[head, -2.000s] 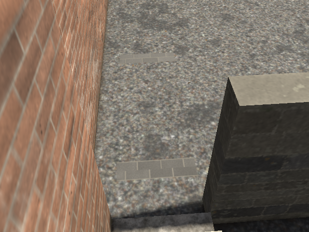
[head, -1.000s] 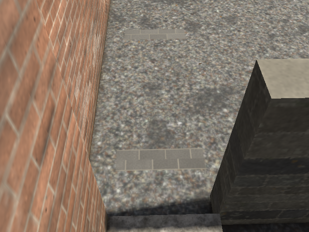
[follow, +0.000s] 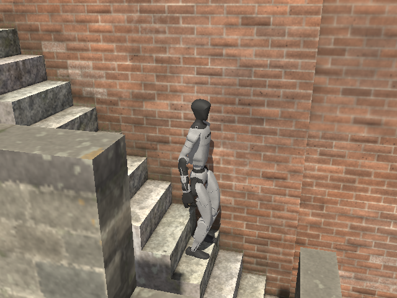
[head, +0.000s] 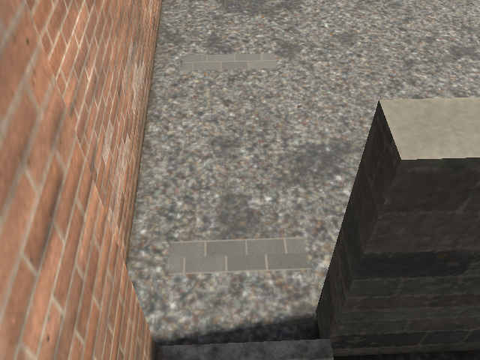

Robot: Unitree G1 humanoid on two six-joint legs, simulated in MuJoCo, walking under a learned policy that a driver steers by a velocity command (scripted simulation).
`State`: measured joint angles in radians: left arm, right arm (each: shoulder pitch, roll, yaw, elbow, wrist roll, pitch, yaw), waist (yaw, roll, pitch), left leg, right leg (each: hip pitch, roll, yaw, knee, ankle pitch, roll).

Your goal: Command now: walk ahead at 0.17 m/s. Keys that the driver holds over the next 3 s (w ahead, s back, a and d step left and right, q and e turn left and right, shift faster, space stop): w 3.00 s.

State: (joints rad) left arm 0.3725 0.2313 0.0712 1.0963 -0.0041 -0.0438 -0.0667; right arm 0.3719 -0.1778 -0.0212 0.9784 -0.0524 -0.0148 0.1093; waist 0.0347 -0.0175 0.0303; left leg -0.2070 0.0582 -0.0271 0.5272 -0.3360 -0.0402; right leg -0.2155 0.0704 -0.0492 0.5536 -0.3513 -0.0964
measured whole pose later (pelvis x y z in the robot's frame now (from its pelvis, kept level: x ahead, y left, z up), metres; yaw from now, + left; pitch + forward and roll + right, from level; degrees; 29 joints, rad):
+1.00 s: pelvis +0.38 +0.03 -0.43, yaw +0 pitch +2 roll +2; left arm 0.35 0.28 0.04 0.96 0.12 -0.06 -0.10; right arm 0.50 -0.13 0.00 1.00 -0.05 -0.09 0.10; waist -0.05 -0.05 -0.02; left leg -0.73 -0.14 -0.07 2.02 -0.65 0.10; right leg -0.35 0.03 -0.02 0.55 -0.23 -0.08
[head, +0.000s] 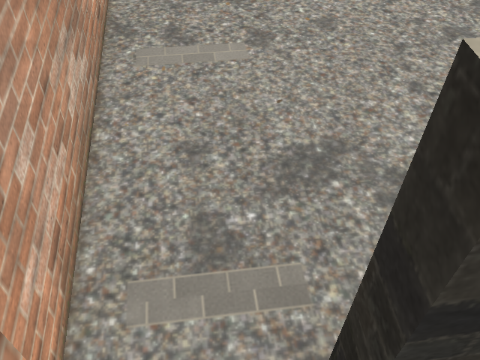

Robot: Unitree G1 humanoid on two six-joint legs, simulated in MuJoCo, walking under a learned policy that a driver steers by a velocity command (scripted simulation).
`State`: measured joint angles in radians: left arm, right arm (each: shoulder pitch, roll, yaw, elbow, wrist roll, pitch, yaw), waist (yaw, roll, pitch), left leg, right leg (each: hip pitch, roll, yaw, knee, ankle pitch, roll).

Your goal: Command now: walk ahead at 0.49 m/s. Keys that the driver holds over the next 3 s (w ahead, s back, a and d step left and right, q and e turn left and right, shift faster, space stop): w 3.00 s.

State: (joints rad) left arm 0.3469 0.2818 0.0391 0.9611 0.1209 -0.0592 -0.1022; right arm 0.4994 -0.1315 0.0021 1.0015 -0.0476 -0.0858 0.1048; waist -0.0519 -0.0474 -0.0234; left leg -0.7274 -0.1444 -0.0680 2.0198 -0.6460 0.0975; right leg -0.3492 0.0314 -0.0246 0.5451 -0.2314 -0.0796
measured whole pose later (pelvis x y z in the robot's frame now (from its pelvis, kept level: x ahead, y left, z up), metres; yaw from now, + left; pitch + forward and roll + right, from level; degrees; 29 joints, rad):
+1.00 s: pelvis +0.53 +0.04 -0.44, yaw +1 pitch +3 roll +1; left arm 0.18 0.21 0.04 0.87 -0.05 -0.04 -0.02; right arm 0.46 -0.15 -0.03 0.99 0.05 -0.07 -0.03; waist -0.04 -0.03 -0.04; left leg -0.63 -0.06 -0.08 2.04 -0.76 0.03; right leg -0.41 -0.03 -0.04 0.58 -0.25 -0.02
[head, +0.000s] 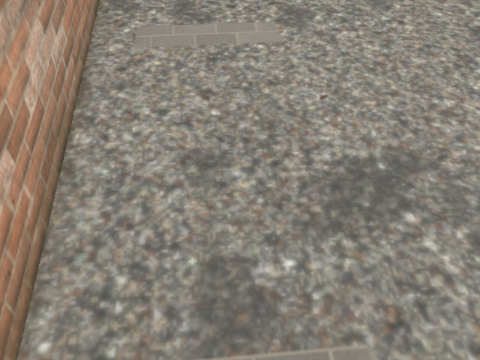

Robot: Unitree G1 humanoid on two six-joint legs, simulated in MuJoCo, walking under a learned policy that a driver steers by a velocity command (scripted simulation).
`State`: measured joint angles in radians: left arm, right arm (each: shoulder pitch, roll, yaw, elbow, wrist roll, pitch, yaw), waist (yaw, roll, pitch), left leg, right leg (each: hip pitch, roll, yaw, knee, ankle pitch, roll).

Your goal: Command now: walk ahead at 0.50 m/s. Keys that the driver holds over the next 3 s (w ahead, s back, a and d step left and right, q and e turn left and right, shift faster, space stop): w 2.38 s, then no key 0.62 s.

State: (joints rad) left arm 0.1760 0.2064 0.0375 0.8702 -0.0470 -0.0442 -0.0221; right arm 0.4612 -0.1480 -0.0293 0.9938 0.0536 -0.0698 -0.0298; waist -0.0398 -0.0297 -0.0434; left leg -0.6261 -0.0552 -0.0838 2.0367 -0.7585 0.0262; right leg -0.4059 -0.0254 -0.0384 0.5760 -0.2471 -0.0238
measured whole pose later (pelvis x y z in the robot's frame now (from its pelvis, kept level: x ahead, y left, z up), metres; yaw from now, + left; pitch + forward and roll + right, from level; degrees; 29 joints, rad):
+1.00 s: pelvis +0.58 +0.01 +0.02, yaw -1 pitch +2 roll +0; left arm 0.38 0.16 0.06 1.01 0.00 -0.10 -0.01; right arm 0.05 -0.25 -0.08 0.93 0.02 -0.08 -0.01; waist 0.05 0.03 0.00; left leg -0.71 0.13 -0.05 0.86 -0.04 0.04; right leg -0.09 0.06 -0.04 0.24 -0.19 -0.07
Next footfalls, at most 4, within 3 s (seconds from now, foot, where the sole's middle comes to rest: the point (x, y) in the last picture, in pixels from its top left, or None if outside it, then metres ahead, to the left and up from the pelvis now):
0.28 left None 0.35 0.17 -0.77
0.72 right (263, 334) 0.58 -0.07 -0.77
1.24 left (185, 241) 0.91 0.16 -0.77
1.82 right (251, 168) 1.22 -0.07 -0.77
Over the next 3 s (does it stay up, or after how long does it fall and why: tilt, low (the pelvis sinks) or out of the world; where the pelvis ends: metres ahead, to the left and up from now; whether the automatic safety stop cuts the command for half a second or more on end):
stays up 1.53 0.07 0.01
